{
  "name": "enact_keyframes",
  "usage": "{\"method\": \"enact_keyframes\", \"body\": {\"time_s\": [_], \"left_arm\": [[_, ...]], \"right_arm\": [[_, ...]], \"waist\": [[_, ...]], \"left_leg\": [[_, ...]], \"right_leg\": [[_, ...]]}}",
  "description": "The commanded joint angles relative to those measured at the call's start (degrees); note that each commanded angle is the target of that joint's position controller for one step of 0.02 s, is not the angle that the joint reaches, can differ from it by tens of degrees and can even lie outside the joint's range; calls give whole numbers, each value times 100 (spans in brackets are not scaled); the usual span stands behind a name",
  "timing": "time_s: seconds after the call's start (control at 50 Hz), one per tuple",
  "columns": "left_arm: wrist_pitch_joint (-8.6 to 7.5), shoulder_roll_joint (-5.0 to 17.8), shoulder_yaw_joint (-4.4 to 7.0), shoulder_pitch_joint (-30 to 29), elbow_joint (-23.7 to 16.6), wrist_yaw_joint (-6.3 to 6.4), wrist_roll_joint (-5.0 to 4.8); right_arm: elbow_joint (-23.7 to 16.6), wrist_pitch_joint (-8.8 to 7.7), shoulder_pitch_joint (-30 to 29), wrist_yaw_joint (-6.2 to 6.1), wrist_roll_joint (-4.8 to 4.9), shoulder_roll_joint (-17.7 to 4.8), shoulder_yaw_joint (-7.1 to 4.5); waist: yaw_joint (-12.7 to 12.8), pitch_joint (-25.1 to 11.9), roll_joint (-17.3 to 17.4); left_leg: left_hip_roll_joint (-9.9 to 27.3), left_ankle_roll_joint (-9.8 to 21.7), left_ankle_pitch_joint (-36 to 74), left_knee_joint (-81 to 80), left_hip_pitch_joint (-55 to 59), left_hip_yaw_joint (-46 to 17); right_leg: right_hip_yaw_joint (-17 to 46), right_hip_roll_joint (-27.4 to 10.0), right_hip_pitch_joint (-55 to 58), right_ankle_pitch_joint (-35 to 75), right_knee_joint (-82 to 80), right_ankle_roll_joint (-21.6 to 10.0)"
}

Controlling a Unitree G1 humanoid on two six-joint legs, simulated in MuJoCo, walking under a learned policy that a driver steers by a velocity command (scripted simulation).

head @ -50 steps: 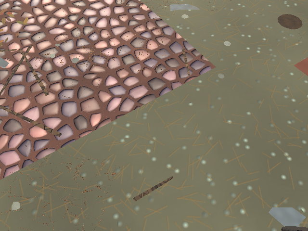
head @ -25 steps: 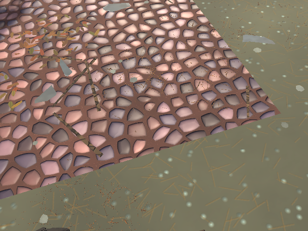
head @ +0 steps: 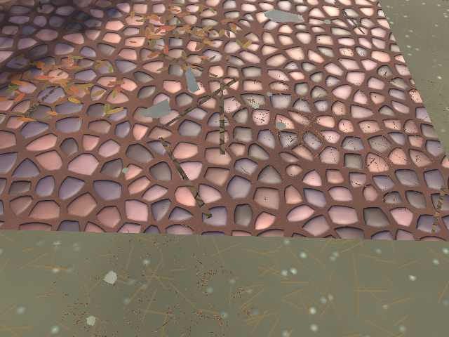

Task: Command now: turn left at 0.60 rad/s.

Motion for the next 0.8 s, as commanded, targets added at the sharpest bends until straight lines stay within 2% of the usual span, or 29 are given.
{"method": "enact_keyframes", "body": {"time_s": [0.02,0.06,0.12,0.18,0.22,0.24,0.26,0.28,0.3,0.32,0.34,0.36,0.38,0.42,0.46,0.48,0.52,0.56,0.6,0.62,0.64,0.66,0.68,0.7,0.72,0.74,0.8], "left_arm": [[-108,282,47,-284,-469,-13,-28],[-114,251,12,-283,-454,-57,-41],[-125,264,-12,-265,-463,-118,-75],[-158,276,-27,-195,-479,-171,-97],[-208,184,-53,33,-416,-218,-84],[-246,115,-87,251,-357,-241,-21],[-264,276,-84,419,-337,-232,90],[-257,675,-26,452,-323,-213,145],[-272,707,1,618,-228,-214,108],[-309,744,21,678,-233,-189,55],[-332,778,32,818,-149,-130,27],[-367,750,18,850,-118,-81,-46],[-395,664,-5,888,-92,-47,-97],[-407,538,-32,986,-71,-32,-109],[-402,551,-21,1014,-71,-47,-117],[-398,606,-3,1038,-72,-63,-133],[-386,746,35,1181,-47,-117,-176],[-379,816,53,1123,-58,-159,-221],[-398,640,-11,1170,-21,-186,-176],[-426,383,-108,1144,-19,-196,-84],[-488,-66,-256,1020,-296,-190,86],[-585,136,-213,824,-572,-117,5],[-642,546,-106,886,-533,-123,-106],[-667,638,-83,841,-485,-162,-122],[-666,573,-81,797,-436,-167,-53],[-636,559,-62,720,-461,-171,19],[-515,292,-105,645,-476,-170,47]], "right_arm": [[-411,-69,-165,-75,26,-951,-256],[-416,-40,-188,-81,3,-965,-258],[-386,-2,-209,-26,-38,-960,-234],[-339,30,-303,30,-22,-911,-191],[-314,40,-497,34,37,-793,-134],[-282,26,-492,28,57,-633,-68],[-215,-12,-284,29,-35,-393,12],[-169,-62,85,48,-113,-240,47],[-284,-120,-270,30,-81,-517,-14],[-350,-171,-679,21,-13,-867,-117],[-347,-207,-814,24,40,-929,-184],[-276,-228,-685,43,46,-883,-207],[-224,-262,-602,81,43,-759,-189],[-188,-381,-740,151,53,-444,-104],[-192,-496,-900,214,57,-178,-15],[-198,-534,-947,244,65,-113,14],[-185,-565,-940,293,98,-214,-2],[-65,-552,-615,326,142,-346,-35],[179,-497,21,296,163,-492,-111],[266,-479,483,243,185,-657,-186],[249,-461,934,168,70,-1223,-296],[307,-483,1236,241,28,-1590,-383],[251,-545,910,275,28,-1185,-259],[196,-580,669,277,27,-917,-182],[143,-573,477,270,23,-847,-168],[94,-540,311,248,48,-802,-151],[70,-427,170,114,-3,-888,-187]], "waist": [[10,-722,1016],[-48,-777,1087],[-133,-757,1143],[-138,-720,1120],[70,-727,1045],[216,-853,912],[157,-974,504],[-175,-942,-583],[70,-623,-1096],[324,-130,-983],[372,106,-889],[301,182,-806],[281,175,-717],[371,105,-573],[431,-34,-652],[446,-76,-720],[446,-93,-763],[241,-138,-677],[-64,-277,-473],[-325,-453,-219],[-389,-829,1164],[-468,-926,2012],[-316,-540,1397],[-191,-325,1170],[-113,-310,810],[-38,-274,686],[132,-450,773]], "left_leg": [[1197,981,1911,-597,1077,-1425],[1220,994,1798,-515,1109,-1483],[1261,1071,1924,-410,798,-1644],[1250,1076,2222,-259,719,-1865],[1069,909,2170,-86,629,-1861],[869,689,1282,-118,386,-1778],[544,342,45,150,-80,-1495],[-221,-4,-1374,884,-719,-595],[-294,-205,-1831,1278,-1125,-139],[-102,-330,-1846,2074,-1575,-26],[-21,-384,-1839,2687,-2049,-19],[112,-418,-1651,2993,-2343,-27],[240,-429,-1350,3036,-2530,-23],[289,-428,-920,2566,-2361,280],[247,-433,-605,1810,-1701,530],[217,-424,-542,1414,-1323,609],[148,-390,-492,884,-761,731],[137,-247,79,338,-99,830],[40,-65,74,141,905,855],[235,100,12,-83,1575,476],[1491,631,-18,-634,2412,-1526],[2224,1520,-198,-1296,2585,-3518],[2236,1588,237,-1246,2381,-3212],[1941,1414,1088,-1085,2065,-2468],[1681,1249,1772,-1038,1818,-1946],[1547,1154,2471,-1037,1611,-1620],[1214,1119,3706,-1026,1097,-1009]], "right_leg": [[213,1,-334,178,-585,88],[205,-17,-61,149,-1102,105],[137,-27,552,-91,-1608,55],[84,-12,973,-202,-2158,-35],[16,8,1518,413,-3211,-156],[12,-40,2175,1222,-4034,-266],[456,-569,2858,1594,-4116,-446],[1372,-1312,3089,1279,-4168,-971],[2346,-1825,2622,-423,-4741,-1709],[2727,-1965,2522,-1552,-5136,-1891],[2865,-1973,2578,-1836,-5276,-1869],[2702,-1874,2752,-1715,-5259,-1770],[2477,-1764,2964,-1460,-5240,-1670],[1824,-1426,3010,-766,-5278,-1499],[1258,-1160,2750,-96,-5224,-1424],[1080,-1105,2564,90,-5201,-1426],[1033,-1196,2286,131,-5130,-1512],[921,-1334,1987,-52,-4964,-1459],[660,-1249,1513,-87,-4462,-1244],[274,-982,1234,403,-3602,-973],[-476,-331,258,96,-1544,-448],[-174,198,-887,-1248,-179,-246],[179,-149,-1281,-1203,455,-284],[195,-322,-1218,-777,548,-360],[168,-418,-1091,-464,413,-368],[180,-496,-951,-211,125,-327],[35,-264,-330,343,-483,-106]]}}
